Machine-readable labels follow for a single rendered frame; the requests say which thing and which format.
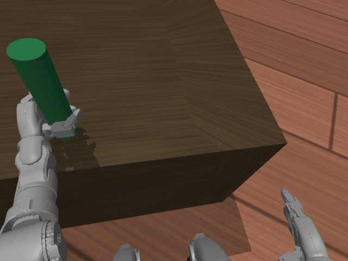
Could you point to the right robot hand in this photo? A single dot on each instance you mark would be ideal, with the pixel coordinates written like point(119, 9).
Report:
point(308, 241)

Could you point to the can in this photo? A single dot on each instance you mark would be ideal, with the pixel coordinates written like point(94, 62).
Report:
point(31, 59)

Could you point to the left robot hand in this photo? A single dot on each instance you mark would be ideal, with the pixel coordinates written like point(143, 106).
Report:
point(31, 121)

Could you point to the left robot arm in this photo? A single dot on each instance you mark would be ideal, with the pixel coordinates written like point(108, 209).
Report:
point(31, 231)

